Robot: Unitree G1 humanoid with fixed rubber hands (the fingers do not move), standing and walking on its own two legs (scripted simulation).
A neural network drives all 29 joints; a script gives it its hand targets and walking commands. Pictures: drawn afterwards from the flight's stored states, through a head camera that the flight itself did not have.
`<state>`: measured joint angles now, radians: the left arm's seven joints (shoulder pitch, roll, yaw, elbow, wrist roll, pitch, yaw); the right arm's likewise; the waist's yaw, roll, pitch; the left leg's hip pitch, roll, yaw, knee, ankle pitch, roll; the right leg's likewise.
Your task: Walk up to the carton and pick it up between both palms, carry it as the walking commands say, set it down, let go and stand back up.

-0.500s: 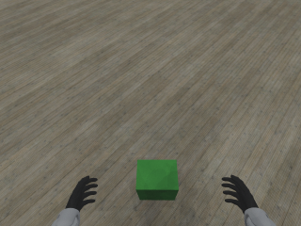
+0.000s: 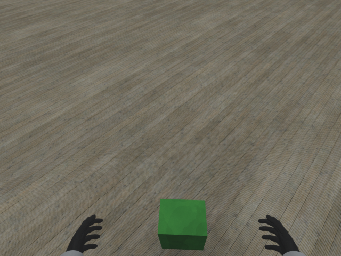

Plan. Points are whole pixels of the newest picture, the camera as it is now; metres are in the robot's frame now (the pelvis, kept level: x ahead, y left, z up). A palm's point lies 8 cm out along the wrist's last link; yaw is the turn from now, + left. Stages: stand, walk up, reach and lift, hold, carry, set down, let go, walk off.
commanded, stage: stand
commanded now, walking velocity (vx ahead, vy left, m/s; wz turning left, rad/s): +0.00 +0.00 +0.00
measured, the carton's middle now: (182, 225) +0.37 +0.00 -0.64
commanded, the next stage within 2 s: none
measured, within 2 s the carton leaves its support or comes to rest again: neither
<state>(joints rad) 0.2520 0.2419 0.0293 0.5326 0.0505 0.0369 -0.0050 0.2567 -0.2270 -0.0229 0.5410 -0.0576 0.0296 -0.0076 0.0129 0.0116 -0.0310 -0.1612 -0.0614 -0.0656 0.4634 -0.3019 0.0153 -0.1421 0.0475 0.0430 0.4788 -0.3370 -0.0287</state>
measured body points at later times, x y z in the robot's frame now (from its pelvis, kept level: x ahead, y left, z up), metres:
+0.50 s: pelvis +0.03 -0.01 -0.01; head +0.03 -0.02 +0.44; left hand +0.06 +0.26 -0.14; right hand +0.06 -0.28 -0.15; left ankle -0.03 +0.11 -0.74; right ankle -0.05 -0.10 -0.74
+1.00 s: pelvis +0.02 -0.01 +0.00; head +0.01 -0.02 +0.45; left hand -0.02 +0.23 -0.16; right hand -0.02 -0.25 -0.16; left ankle -0.03 +0.11 -0.74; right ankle -0.05 -0.10 -0.74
